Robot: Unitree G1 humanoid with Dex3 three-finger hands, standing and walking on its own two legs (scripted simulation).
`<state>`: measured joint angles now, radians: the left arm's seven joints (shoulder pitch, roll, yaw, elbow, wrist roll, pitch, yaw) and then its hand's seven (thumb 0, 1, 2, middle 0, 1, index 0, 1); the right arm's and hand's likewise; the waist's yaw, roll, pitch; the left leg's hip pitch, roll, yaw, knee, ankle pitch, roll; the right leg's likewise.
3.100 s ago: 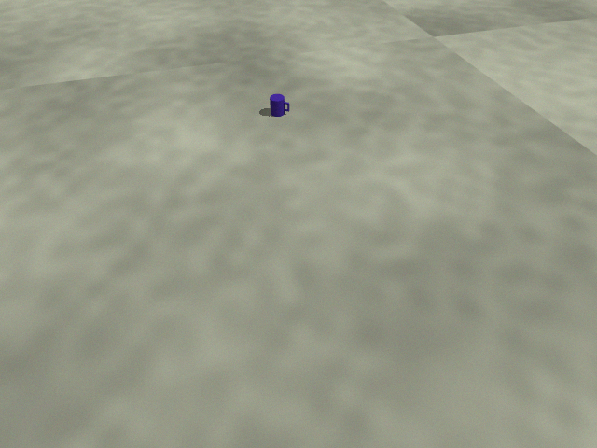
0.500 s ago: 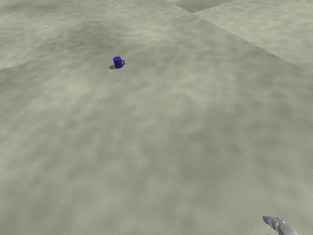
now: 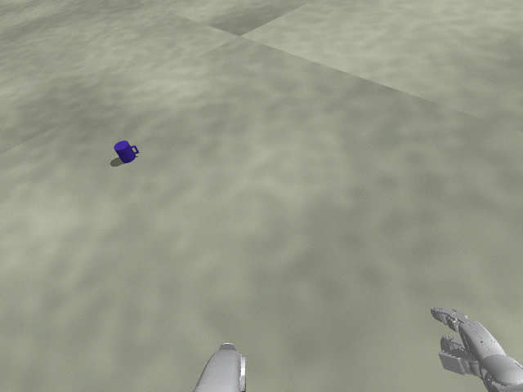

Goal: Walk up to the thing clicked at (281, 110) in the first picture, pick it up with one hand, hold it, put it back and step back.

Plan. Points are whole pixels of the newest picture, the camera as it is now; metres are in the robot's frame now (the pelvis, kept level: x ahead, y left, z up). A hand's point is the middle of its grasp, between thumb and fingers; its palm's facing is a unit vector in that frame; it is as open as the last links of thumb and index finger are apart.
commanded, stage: walk up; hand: left
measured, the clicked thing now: (127, 151) +1.55 +1.06 -0.72
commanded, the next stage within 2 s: none
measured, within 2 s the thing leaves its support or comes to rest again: neither
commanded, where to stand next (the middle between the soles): +1.15 +1.29 m, yaw -58 degrees
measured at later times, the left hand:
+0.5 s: hand (126, 212) +0.54 +0.41 -0.11, palm faces -0.29 -0.77 -0.57, open 7.4 cm
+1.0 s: hand (83, 181) +0.72 +0.66 -0.17, palm faces -0.36 -0.70 -0.61, open 7.4 cm
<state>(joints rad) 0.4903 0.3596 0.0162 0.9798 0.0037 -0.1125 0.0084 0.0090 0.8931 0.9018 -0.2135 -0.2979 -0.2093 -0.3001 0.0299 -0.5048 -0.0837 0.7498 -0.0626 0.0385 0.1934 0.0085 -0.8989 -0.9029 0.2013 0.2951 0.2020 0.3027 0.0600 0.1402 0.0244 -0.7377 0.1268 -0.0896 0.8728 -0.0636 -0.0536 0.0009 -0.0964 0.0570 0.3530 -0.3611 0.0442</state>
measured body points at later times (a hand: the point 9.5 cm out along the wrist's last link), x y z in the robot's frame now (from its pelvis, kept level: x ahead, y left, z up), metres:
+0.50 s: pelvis +0.32 +0.16 -0.02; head +0.33 +0.11 +0.43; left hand +0.55 +0.45 -0.07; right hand +0.25 -0.19 -0.14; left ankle +0.23 +0.21 -0.73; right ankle +0.43 +0.04 -0.73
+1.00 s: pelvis +0.57 +0.34 -0.04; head +0.60 +0.33 +0.41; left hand +0.74 +0.69 -0.13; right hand +0.55 -0.01 -0.13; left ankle +0.65 +0.46 -0.74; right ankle +0.47 +0.14 -0.68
